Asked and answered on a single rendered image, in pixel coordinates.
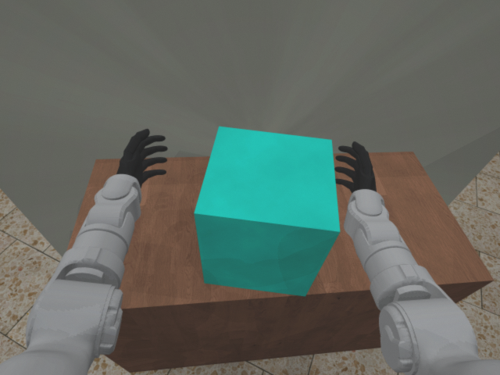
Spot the robot left forearm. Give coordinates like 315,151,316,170
26,174,141,348

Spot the robot right forearm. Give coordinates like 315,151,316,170
344,189,478,354

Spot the left robot hand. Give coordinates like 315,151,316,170
117,129,168,187

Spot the robot left upper arm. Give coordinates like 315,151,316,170
0,279,123,375

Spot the robot right upper arm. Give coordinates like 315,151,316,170
379,298,500,375

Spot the pedestal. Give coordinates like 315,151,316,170
67,152,494,373

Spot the right robot hand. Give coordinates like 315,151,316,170
334,141,377,193

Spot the carton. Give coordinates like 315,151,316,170
194,127,340,296

